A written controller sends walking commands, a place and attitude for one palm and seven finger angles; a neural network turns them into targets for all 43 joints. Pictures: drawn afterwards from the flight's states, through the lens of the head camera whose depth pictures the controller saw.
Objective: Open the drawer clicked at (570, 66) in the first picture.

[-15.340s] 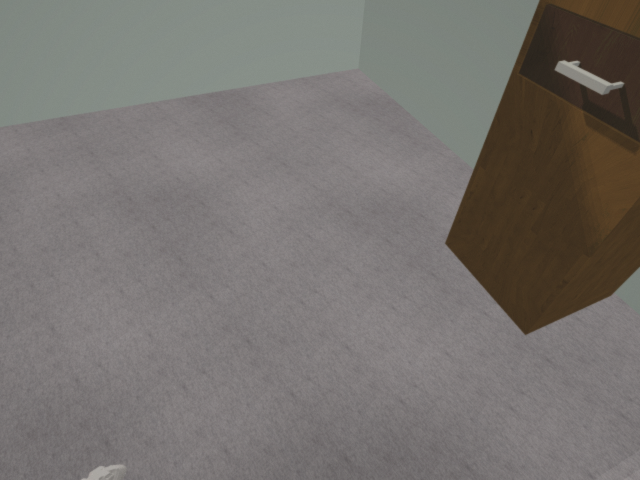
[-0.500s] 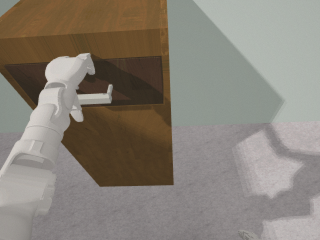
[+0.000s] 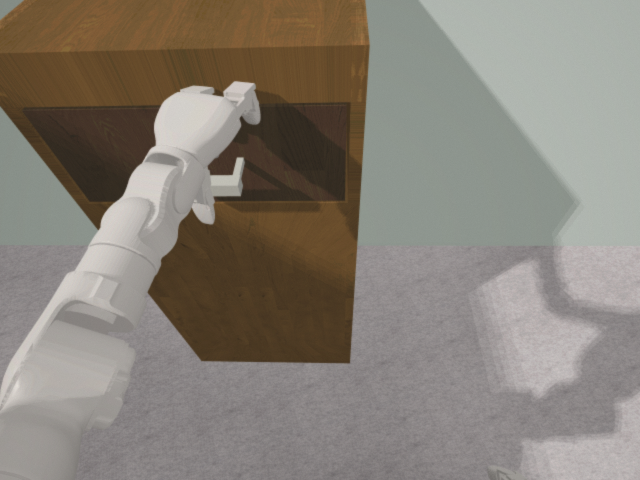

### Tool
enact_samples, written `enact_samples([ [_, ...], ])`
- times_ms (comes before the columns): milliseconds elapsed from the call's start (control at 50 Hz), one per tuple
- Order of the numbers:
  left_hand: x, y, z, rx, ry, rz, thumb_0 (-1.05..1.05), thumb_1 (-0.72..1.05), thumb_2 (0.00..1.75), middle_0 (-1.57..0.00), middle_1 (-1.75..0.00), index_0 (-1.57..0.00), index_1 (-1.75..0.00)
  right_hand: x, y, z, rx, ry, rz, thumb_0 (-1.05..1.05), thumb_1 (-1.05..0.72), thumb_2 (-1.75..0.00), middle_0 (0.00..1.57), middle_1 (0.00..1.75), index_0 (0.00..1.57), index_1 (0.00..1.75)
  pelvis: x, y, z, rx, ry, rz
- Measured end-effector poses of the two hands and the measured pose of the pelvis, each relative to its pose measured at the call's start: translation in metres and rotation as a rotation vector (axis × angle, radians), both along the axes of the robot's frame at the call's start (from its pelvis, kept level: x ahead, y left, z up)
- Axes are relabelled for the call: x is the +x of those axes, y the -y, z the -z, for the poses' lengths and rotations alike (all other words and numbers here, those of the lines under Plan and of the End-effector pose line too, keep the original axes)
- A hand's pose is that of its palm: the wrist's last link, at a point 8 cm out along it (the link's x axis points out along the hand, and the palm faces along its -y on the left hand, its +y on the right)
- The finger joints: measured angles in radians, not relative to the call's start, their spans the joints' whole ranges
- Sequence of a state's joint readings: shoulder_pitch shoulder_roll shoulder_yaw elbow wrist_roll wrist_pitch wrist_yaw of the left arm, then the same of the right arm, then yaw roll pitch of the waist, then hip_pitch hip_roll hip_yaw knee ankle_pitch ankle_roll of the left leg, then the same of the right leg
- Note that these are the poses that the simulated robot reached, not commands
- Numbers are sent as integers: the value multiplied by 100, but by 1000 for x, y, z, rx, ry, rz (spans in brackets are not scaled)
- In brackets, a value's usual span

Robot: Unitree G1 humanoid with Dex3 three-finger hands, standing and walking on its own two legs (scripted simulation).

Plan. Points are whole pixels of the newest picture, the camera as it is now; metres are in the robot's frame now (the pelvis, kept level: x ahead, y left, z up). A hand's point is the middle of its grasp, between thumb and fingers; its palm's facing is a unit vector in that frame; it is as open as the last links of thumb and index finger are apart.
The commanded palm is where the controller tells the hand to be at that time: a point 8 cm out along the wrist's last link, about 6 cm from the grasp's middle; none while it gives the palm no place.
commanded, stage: move the hooked fingers above the handle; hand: left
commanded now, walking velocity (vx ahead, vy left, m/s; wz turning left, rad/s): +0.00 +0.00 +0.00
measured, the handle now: (195, 175) +0.51 +0.20 +0.09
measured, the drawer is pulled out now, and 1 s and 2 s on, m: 0.00 0.00 0.00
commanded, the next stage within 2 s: none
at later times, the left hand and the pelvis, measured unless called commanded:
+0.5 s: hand (191, 198) +0.42 +0.17 +0.13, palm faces -0.03 -0.01 -1.00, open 13.8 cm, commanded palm +0.44 +0.21 +0.21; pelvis -0.01 -0.01 +0.00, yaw +5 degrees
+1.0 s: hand (158, 182) +0.44 +0.22 +0.13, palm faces -0.13 +0.00 -0.99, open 13.7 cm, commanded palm +0.43 +0.22 +0.20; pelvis -0.02 -0.02 +0.00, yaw -1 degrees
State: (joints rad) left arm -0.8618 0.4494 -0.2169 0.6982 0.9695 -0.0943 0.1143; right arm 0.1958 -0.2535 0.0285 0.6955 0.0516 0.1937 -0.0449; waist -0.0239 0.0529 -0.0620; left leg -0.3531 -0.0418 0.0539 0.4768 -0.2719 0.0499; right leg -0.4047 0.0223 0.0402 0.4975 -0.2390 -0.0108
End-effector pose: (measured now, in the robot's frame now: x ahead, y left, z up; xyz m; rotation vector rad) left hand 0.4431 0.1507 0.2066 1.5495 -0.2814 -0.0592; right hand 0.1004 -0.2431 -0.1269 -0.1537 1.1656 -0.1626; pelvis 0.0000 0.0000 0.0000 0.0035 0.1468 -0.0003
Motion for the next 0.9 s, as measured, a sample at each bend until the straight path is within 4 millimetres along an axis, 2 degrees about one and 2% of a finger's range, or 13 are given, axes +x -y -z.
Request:
enact_samples([
  [60, -1, 2, -1, -6, -18, -51, 0, -49, 30, -50, -129, -32, -122, -3, -11, 4, 39, -5, 15, 1, -90, -90, 20, 30, 20, 30, -3, 1, -2, 4, 15, 13],
  [120, -1, -9, -3, -13, -50, -138, 0, -49, 30, -45, -126, -34, -124, -3, -17, 3, 59, 10, 29, 1, -90, -90, 20, 30, 20, 30, -6, 4, -3, 8, 31, 22],
  [180, -5, -40, -2, 6, -93, -270, 1, -49, 30, -40, -124, -34, -124, -3, -15, 0, 57, 37, 39, 1, -90, -90, 20, 30, 20, 30, -9, 8, -4, 10, 40, 26],
  [260, -21, -93, 7, 29, -193, -411, 1, -49, 30, -35, -122, -33, -122, -3, 1, -6, 15, 61, 33, 1, -90, -90, 20, 30, 20, 30, -9, 13, -4, 9, 41, 11],
  [320, -37, -112, 20, 67, -282, -409, 0, -48, 30, -34, -121, -32, -121, -4, 18, -12, -42, 54, 1, 1, -90, -90, 20, 30, 20, 30, -8, 16, -3, 5, 43, -25],
  [360, -45, -105, 28, 81, -314, -322, 0, -48, 30, -33, -121, -32, -121, -3, 29, -14, -88, 38, -34, 1, -90, -90, 20, 30, 20, 30, -8, 15, -2, 2, 45, -52],
  [420, -50, -69, 36, 72, -311, -122, 0, -49, 30, -33, -121, -32, -120, 0, 41, -16, -146, 22, -74, 1, -90, -90, 20, 30, 20, 30, -8, 13, 0, -2, 45, -86],
  [480, -47, -37, 26, 39, -210, 29, 0, -49, 30, -35, -124, -32, -120, 6, 45, -16, -163, 31, -79, 1, -90, -90, 20, 30, 20, 30, -7, 9, 2, -4, 37, -92],
  [540, -31, -13, 9, -29, -84, 92, 0, -49, 30, -35, -123, -32, -120, 9, 39, -15, -133, 51, -53, 1, -90, -90, 20, 30, 20, 30, -4, 6, 3, -3, 19, -72],
  [620, -2, -11, -8, -84, 6, 6, 0, -49, 30, -41, -129, -32, -120, 6, 23, -9, -64, 46, -16, 1, -90, -90, 20, 30, 20, 30, -1, 6, 2, 0, -6, -32],
  [680, 0, -6, -13, -44, 30, -33, 0, -48, 30, -52, -136, -33, -122, 0, 9, -1, -15, 7, -23, 1, -90, -90, 20, 30, 20, 30, -2, 6, 1, 1, -9, -19],
  [800, 1, 3, -21, 6, -9, -136, 0, -49, 30, -48, -130, -36, -131, -4, -9, 4, 47, 0, 5, 1, -90, -90, 20, 30, 20, 30, -8, 9, -1, 7, 16, 4],
  [900, 0, -15, -15, 27, -111, -247, 1, -49, 30, -40, -125, -35, -130, -2, -2, -4, 32, 73, 47, 1, -90, -90, 20, 30, 20, 30, -14, 15, -2, 12, 38, 16],
])
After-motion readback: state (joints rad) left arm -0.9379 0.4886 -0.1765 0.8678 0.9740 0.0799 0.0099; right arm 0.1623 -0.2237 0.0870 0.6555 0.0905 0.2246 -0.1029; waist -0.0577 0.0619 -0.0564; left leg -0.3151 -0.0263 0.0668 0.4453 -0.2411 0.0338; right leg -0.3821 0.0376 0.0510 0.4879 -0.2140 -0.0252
